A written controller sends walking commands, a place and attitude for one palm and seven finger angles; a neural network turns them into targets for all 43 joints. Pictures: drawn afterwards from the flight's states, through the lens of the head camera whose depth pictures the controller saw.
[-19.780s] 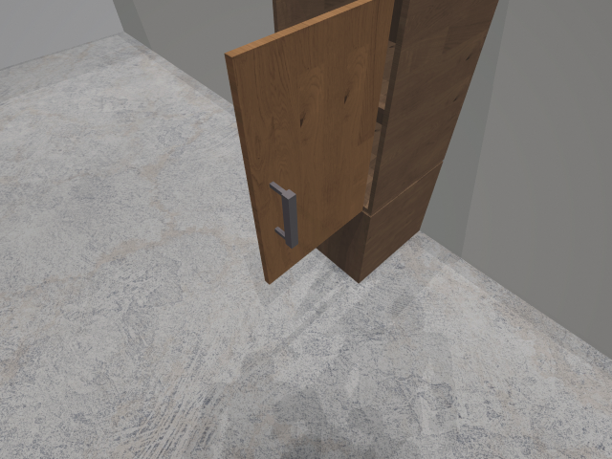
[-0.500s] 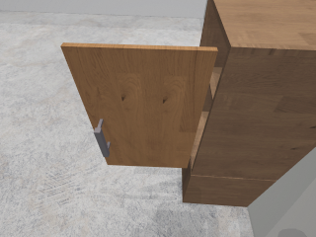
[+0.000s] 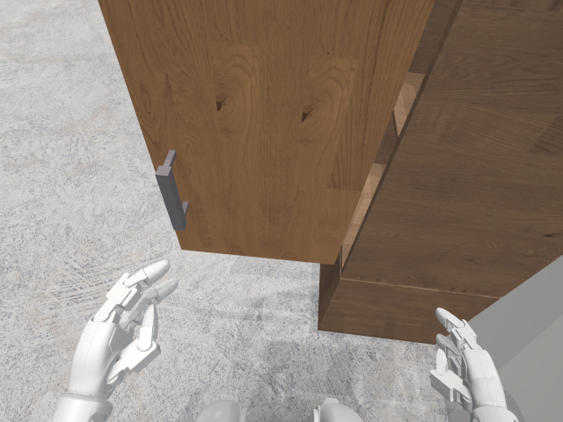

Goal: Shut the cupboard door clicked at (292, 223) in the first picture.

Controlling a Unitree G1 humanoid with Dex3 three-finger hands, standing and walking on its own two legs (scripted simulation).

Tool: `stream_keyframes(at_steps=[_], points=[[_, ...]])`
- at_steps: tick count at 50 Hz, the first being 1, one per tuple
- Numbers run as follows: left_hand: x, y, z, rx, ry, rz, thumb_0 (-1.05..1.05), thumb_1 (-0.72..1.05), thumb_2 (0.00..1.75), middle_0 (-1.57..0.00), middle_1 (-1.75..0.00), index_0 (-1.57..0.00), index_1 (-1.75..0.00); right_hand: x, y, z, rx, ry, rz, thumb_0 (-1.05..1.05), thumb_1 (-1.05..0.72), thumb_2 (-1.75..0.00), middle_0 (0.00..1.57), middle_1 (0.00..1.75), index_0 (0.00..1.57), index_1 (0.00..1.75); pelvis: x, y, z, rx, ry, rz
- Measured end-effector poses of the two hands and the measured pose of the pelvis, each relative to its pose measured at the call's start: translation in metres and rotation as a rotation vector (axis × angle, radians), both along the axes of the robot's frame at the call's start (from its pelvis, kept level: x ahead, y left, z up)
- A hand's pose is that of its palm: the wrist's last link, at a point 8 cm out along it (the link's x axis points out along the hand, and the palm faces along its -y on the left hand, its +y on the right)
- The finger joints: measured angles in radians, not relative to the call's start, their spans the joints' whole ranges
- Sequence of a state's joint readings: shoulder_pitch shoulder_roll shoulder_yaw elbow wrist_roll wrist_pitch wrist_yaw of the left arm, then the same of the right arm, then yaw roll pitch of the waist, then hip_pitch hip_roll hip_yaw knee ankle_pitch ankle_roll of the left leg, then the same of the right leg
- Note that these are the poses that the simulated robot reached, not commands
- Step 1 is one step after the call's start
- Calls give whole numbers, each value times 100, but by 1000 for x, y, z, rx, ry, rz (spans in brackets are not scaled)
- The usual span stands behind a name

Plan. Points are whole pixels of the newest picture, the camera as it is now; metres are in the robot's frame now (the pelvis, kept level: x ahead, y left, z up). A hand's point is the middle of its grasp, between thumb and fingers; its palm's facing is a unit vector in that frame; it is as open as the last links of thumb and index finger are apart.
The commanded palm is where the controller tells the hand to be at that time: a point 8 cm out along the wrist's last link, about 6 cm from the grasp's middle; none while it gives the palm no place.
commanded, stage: raise the hand and make a fist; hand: left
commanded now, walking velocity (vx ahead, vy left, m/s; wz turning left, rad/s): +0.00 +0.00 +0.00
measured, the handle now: (175, 192) +0.48 +0.22 -0.01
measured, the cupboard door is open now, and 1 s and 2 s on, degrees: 91 91 91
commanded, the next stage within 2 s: bring the fist close to the handle in 1.58 s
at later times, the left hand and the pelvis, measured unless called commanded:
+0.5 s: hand (147, 360) +0.20 +0.18 +0.01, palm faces -0.01 -1.00 -0.03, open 4.1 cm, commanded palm +0.16 +0.23 +0.01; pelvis -0.02 -0.01 -0.03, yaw +0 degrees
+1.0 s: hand (132, 361) +0.19 +0.20 +0.01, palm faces -0.02 -1.00 -0.03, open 3.1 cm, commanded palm +0.18 +0.25 +0.01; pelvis -0.02 +0.01 -0.03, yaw +1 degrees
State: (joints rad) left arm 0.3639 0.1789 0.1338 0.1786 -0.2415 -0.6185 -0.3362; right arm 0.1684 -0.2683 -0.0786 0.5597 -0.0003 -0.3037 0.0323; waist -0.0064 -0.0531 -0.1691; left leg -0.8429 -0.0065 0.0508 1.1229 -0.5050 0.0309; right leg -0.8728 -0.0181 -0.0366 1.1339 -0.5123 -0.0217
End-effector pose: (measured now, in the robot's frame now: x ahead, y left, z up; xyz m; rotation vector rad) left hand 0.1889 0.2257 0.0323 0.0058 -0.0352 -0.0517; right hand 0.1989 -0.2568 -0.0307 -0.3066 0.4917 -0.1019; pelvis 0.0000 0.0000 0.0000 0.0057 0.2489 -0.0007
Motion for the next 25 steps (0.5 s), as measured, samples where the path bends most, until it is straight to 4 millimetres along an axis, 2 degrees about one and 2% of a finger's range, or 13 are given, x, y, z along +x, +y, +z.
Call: stream_keyframes(at_steps=[4,6,9,13,17,21,25], points=[[-37,4,-38,-16,130,39,0,91,90,-41,-54,-41,-53,30,4,-10,-4,-83,52,2,-90,-90,20,30,19,30,-10,-9,-27,-10,30,14],[-51,9,-41,-4,155,96,1,91,90,-45,-58,-45,-57,37,11,-18,8,-94,75,1,-90,-90,20,30,19,30,-13,-12,-34,-21,34,24],[-58,12,-29,33,100,134,1,90,90,-50,-64,-50,-63,34,24,-35,31,-67,107,1,-90,-90,20,30,19,30,-18,-17,-40,-37,41,38],[-43,7,-16,52,19,70,1,90,90,-57,-71,-57,-71,14,37,-62,73,17,117,1,-90,-90,20,30,20,30,-24,-21,-44,-54,52,48],[-21,0,-21,34,80,-15,1,90,90,-65,-79,-64,-79,-18,38,-82,118,117,55,2,-90,-90,20,30,20,30,-27,-21,-43,-53,60,41],[-11,3,-23,21,150,-5,1,90,90,-72,-87,-72,-87,-50,28,-88,128,191,-34,2,-90,-90,20,30,20,30,-25,-17,-37,-43,66,28],[-11,11,-17,30,135,41,1,90,90,-79,-95,-79,-95,-70,15,-86,97,233,-90,2,-90,-90,20,30,20,30,-21,-11,-33,-39,70,20]])
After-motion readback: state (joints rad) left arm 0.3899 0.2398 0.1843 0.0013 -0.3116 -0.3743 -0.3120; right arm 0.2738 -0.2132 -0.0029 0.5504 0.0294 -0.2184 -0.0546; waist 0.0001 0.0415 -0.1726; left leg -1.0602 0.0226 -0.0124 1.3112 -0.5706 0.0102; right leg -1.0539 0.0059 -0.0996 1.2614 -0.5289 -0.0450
